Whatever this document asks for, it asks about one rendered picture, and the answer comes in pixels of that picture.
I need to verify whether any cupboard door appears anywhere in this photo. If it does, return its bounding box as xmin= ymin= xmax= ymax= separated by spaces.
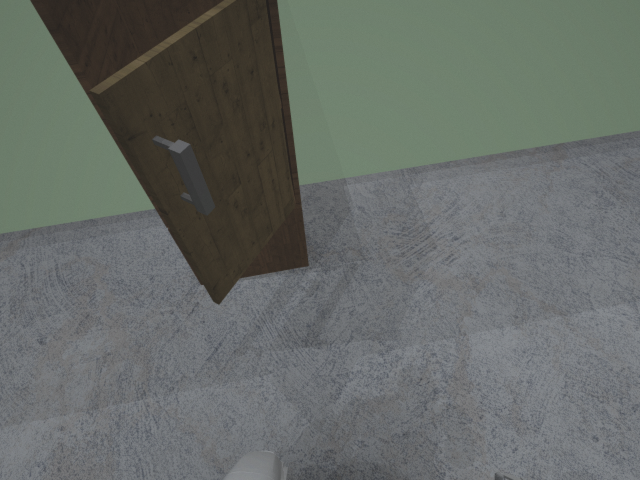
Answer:
xmin=89 ymin=0 xmax=295 ymax=305

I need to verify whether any handle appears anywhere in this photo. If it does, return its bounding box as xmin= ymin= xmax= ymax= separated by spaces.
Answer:
xmin=152 ymin=135 xmax=215 ymax=216

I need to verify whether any left robot thigh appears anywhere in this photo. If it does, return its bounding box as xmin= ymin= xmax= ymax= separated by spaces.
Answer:
xmin=223 ymin=451 xmax=288 ymax=480

